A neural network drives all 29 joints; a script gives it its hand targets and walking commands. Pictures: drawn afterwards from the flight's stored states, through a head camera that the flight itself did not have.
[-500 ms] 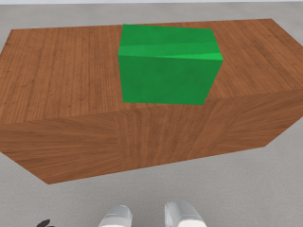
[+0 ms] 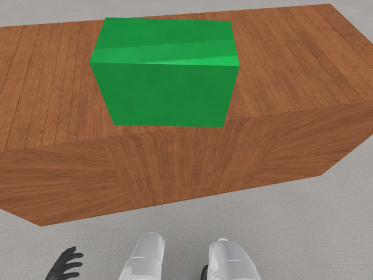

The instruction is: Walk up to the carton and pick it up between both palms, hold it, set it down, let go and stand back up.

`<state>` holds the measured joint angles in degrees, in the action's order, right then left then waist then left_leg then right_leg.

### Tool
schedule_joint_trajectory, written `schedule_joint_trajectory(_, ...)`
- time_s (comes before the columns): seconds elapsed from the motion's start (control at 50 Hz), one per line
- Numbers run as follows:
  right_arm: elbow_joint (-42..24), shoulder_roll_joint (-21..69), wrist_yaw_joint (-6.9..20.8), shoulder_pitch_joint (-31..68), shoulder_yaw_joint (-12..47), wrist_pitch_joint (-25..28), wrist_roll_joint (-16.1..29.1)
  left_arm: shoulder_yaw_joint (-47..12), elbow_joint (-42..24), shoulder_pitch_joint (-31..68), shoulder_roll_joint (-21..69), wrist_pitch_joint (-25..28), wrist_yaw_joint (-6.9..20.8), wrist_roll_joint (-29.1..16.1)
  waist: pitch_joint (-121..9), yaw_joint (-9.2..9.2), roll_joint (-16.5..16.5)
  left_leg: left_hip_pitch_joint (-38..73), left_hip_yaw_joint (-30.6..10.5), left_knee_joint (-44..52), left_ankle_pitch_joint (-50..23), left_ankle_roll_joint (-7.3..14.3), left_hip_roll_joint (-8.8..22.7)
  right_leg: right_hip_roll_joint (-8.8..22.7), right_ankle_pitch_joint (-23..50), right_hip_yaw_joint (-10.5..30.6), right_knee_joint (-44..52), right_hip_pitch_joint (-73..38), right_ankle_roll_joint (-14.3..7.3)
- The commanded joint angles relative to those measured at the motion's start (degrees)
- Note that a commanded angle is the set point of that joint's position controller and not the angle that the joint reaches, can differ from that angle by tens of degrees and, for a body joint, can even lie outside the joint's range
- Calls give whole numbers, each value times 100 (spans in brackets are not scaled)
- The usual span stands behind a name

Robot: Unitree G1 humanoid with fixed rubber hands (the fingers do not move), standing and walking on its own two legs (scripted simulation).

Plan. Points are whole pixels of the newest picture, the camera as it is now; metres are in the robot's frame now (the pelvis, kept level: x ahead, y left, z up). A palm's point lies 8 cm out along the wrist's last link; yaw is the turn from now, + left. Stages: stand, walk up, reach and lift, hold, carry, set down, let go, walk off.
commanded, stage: walk up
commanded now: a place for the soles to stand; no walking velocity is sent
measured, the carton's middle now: (168, 76) +0.57 +0.06 +0.06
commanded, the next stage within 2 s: none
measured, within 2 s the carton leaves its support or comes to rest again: neither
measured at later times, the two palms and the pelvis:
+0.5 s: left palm out of the picture +0.06 +0.33 -0.11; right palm out of the picture +0.03 -0.29 -0.11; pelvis -0.03 +0.02 +0.00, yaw +3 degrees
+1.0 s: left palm out of the picture +0.02 +0.35 -0.11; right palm out of the picture +0.02 -0.28 -0.09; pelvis -0.05 +0.03 +0.00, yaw +5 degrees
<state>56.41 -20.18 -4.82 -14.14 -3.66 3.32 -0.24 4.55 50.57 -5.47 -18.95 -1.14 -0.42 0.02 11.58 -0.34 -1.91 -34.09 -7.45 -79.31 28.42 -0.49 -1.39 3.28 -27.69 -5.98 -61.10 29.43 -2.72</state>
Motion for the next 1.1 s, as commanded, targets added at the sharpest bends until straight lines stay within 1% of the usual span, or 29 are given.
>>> schedule_joint_trajectory(0.0,-464,-1800,-19,-157,-393,131,-106,533,-571,28,-2030,272,-158,117,-1612,315,-176,-345,417,1030,721,31,495,2092,2496,2559,2614,-1796,-1283)
schedule_joint_trajectory(0.04,-414,-1509,33,-413,-330,184,-38,530,-536,129,-2115,270,-108,137,-1744,157,-661,217,617,1801,382,158,380,2098,2399,2439,2404,-1407,-1274)
schedule_joint_trajectory(0.1,48,-1585,-19,-1413,-499,233,-164,338,-653,782,-1672,96,-20,32,-1718,-416,96,2281,338,3501,-777,533,95,1427,1586,1228,627,289,-322)
schedule_joint_trajectory(0.12,-87,-1995,-69,-1244,-528,234,-263,252,-697,508,-1176,-7,-19,-7,-1437,-359,1506,2248,-1929,4678,-267,1016,899,542,318,611,-961,1187,92)
schedule_joint_trajectory(0.14,-358,-2521,-50,-833,-586,244,-196,325,-901,1082,-1398,-14,-76,16,-1172,-406,2115,1835,-4515,5528,-1290,1756,1995,-247,-1416,898,-913,1687,241)
schedule_joint_trajectory(0.16,-386,-2612,-92,-595,-644,239,-209,433,-799,1406,-1671,-14,-114,100,-876,-405,1291,1392,-5317,5640,-686,2172,2150,-165,-1444,1333,-1231,1491,268)
schedule_joint_trajectory(0.18,-436,-2441,-125,-372,-519,255,-129,437,-743,1322,-1775,-8,-60,76,-699,-247,634,1197,-4776,5352,-942,2014,1951,-134,-1354,1356,-1114,1178,213)
schedule_joint_trajectory(0.24,-567,-2229,-121,257,-432,241,-172,491,-390,663,-1626,33,75,42,-690,53,1382,615,-3473,4815,-1509,1702,1375,-155,-931,1327,-582,326,45)
schedule_joint_trajectory(0.32,-678,-1875,-52,484,-301,179,-99,457,-67,-261,-1343,157,94,73,-1528,449,973,699,-2307,3630,-2819,1192,943,-278,391,1056,1885,-1251,-38)
schedule_joint_trajectory(0.36,-699,-1648,-42,532,-197,140,4,624,-95,-634,-2017,223,35,118,-1975,724,-393,-1085,-726,1991,-1706,487,-15,918,-203,2524,2788,-2753,-597)
schedule_joint_trajectory(0.38,-612,-1532,-85,506,-196,98,-25,590,-118,-360,-2043,215,67,104,-1766,629,-1032,-1060,198,1059,379,373,-326,1929,-536,3693,3715,-2319,-1018)
schedule_joint_trajectory(0.4,-538,-1821,-125,357,-309,52,-37,575,-297,-56,-2194,216,65,140,-1514,444,-837,-973,111,590,939,299,-236,2218,-780,4214,4063,-1708,-997)
schedule_joint_trajectory(0.42,-545,-1952,-71,271,-346,49,-41,555,-354,40,-2186,220,42,113,-1194,385,-404,-952,24,336,670,297,-133,2125,-1173,4145,4101,-1555,-938)
schedule_joint_trajectory(0.5,-357,-1826,135,-286,-360,138,-57,452,-558,392,-2037,211,21,198,-1302,192,-407,19,579,809,342,340,137,1701,-703,2855,3413,-759,-1035)
schedule_joint_trajectory(0.56,-241,-1678,126,-605,-388,145,-28,451,-523,554,-2077,153,82,216,-1224,44,-933,909,849,1626,21,393,114,1563,-777,2388,3014,9,-961)
schedule_joint_trajectory(0.6,41,-1772,125,-1143,-476,182,-84,382,-607,833,-1897,-4,110,181,-883,-351,-306,1865,606,3106,-31,463,-173,946,-1430,1639,2232,891,-450)
schedule_joint_trajectory(0.62,199,-1947,78,-1646,-513,187,-213,313,-635,841,-1595,-81,104,179,-849,-541,809,1823,-1112,4355,1529,748,302,392,-1741,1054,493,1390,-113)
schedule_joint_trajectory(0.64,-35,-2337,50,-1230,-516,188,-264,224,-845,1115,-1381,-84,66,139,-397,-528,2167,1340,-4030,6120,3001,1345,1420,-272,-1596,728,-502,2062,79)
schedule_joint_trajectory(0.66,-234,-2749,31,-578,-596,224,-261,304,-767,1202,-1776,-47,62,204,-239,-388,1518,871,-5003,6452,2702,1706,1859,-166,-1064,1361,-687,1865,176)
schedule_joint_trajectory(0.68,-328,-2761,2,-166,-562,264,-204,347,-604,918,-1822,13,50,191,-373,-139,1005,894,-5094,6211,2447,1760,1772,-55,-975,1511,-654,1495,171)
schedule_joint_trajectory(0.7,-365,-2579,-26,77,-515,275,-214,331,-504,889,-1834,66,70,119,-257,-119,920,818,-4299,5715,1396,1566,1449,13,-782,1397,-354,1293,163)
schedule_joint_trajectory(0.82,-438,-2005,69,102,-411,234,-143,464,-50,-291,-1665,174,110,102,-1653,249,1049,1099,-2493,4085,-1276,1088,952,-168,386,1021,1408,-718,59)
schedule_joint_trajectory(0.9,-571,-1491,30,441,-197,137,14,598,-140,-540,-2107,247,100,145,-1584,559,-404,-552,316,1550,-359,332,-306,1438,-967,3242,3483,-1993,-955)
schedule_joint_trajectory(0.94,-523,-1763,57,179,-281,124,-56,551,-357,41,-2233,209,106,180,-1283,323,-508,-228,531,800,704,267,51,2028,-1894,3833,4018,-936,-1234)
schedule_joint_trajectory(0.98,-339,-1738,145,-230,-315,181,10,516,-498,337,-2188,213,104,225,-1142,162,-415,238,519,1260,596,362,149,1940,-1580,3549,3694,-436,-1230)
schedule_joint_trajectory(1.02,-51,-1693,166,-919,-378,230,-21,443,-551,687,-1990,131,127,207,-1286,-229,-651,1342,544,2707,105,495,73,1323,-1236,2429,2835,137,-723)
schedule_joint_trajectory(1.04,49,-1722,164,-1220,-435,253,-66,379,-549,664,-1746,52,129,145,-1339,-369,139,1864,-121,3793,531,659,107,862,-1302,1905,1896,677,-366)
schedule_joint_trajectory(1.06,29,-2085,129,-1088,-451,297,-154,250,-543,549,-1445,4,132,140,-994,-356,1637,1868,-2200,5273,1540,902,890,154,-1122,1090,208,1338,-5)
schedule_joint_trajectory(1.08,-263,-2530,97,-659,-505,293,-175,204,-653,763,-1496,-3,81,145,-536,-390,2018,1283,-4199,6279,2290,1190,1518,-174,-958,1011,-335,1738,135)
